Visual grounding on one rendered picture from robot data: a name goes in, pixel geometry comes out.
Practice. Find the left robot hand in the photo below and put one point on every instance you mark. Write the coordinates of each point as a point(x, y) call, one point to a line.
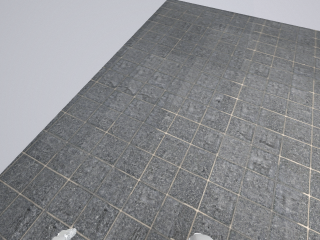
point(66, 234)

